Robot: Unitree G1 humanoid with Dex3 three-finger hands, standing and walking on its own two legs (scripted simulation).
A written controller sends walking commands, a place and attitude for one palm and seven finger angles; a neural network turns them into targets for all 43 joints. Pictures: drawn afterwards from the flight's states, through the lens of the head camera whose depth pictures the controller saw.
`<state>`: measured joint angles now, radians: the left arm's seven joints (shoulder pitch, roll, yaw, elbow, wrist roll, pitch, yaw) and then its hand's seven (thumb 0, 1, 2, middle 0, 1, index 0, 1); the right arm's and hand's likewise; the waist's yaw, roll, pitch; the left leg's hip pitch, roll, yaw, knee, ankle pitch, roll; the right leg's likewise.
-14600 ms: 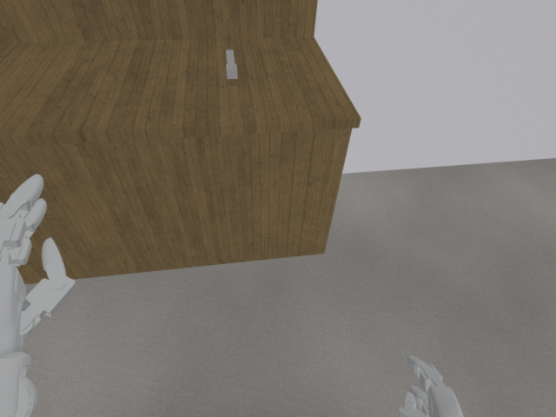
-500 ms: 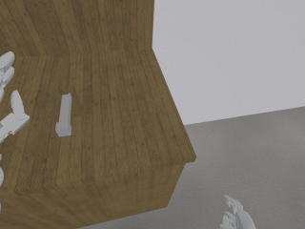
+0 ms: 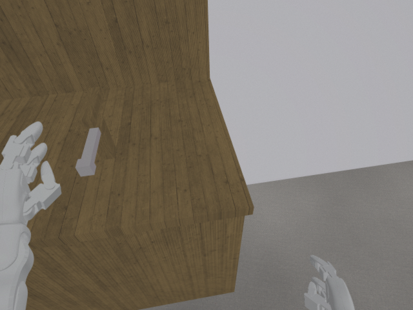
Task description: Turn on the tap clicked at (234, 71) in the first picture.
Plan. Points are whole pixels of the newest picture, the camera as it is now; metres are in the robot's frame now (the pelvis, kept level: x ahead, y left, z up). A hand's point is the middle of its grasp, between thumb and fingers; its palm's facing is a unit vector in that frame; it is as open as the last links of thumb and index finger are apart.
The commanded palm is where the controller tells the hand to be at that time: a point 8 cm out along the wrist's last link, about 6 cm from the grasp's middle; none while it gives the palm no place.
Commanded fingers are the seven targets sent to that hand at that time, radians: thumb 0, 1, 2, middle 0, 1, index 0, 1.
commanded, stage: turn the palm inward beside the body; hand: left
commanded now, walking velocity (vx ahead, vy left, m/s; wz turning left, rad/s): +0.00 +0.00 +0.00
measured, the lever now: (86, 167) +0.34 +0.31 +0.10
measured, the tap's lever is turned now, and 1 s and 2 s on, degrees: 0 0 0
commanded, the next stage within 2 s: reach beside the lever's end, fingers flat in 1.60 s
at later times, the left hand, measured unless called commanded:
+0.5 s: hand (83, 186) +0.25 +0.24 +0.16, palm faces +0.38 -0.89 -0.24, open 7.4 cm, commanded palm +0.20 +0.29 +0.17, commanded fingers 0.00 0.90 0.90 -0.20 -0.30 -0.20 -0.30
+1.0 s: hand (69, 206) +0.21 +0.25 +0.16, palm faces +0.45 -0.88 -0.15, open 7.4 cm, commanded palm +0.16 +0.28 +0.16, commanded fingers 0.00 0.90 0.90 -0.20 -0.30 -0.20 -0.30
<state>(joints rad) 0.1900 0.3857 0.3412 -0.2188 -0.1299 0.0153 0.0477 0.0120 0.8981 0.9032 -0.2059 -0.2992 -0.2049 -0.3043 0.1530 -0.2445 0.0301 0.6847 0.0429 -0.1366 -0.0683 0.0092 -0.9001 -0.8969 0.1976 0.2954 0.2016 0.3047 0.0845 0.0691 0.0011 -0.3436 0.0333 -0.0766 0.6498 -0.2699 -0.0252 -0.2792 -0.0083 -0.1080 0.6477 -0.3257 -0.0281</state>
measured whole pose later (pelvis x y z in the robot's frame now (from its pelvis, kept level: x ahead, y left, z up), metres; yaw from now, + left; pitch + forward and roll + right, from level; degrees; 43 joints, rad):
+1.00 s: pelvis +0.02 +0.02 +0.00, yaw -1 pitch -1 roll +0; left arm 0.50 0.24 0.24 -0.57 -0.20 0.12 0.18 0.02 0.90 0.90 -0.21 -0.30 -0.21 -0.30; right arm 0.20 -0.22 0.05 0.63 0.04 -0.19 -0.09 0.01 -0.90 -0.90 0.20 0.30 0.20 0.30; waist 0.08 0.05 -0.06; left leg -0.34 0.01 -0.05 0.67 -0.31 -0.03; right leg -0.29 -0.03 -0.08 0.66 -0.36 -0.01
